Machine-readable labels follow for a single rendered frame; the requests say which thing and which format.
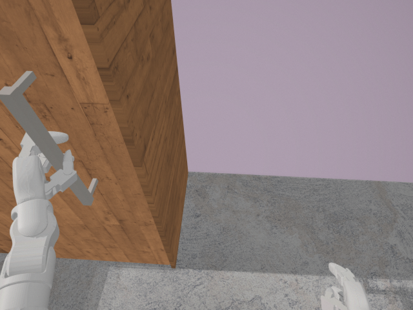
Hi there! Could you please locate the robot right hand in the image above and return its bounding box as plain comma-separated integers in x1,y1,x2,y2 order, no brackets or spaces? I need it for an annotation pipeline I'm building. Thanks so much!
321,262,372,310

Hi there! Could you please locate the handle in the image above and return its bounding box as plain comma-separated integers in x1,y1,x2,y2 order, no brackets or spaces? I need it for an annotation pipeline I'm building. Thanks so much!
0,71,98,205

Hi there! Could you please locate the robot left hand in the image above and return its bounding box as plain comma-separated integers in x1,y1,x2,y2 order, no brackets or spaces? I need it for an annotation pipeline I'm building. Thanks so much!
12,131,77,205

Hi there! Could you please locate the wardrobe door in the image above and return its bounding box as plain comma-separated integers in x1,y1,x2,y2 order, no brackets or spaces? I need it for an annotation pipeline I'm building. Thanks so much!
0,0,170,265

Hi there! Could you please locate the left robot forearm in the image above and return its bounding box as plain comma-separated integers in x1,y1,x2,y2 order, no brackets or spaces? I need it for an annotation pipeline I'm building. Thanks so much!
0,199,59,310

